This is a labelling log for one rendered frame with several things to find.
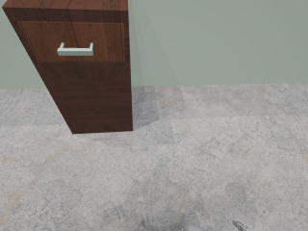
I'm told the cabinet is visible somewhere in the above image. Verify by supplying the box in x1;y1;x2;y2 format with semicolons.
2;0;133;135

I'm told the drawer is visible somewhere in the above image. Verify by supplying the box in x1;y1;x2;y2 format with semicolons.
17;20;125;62

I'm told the handle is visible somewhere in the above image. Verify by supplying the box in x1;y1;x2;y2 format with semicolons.
57;42;93;56

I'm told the robot right hand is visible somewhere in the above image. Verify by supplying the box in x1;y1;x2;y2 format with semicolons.
232;218;257;231

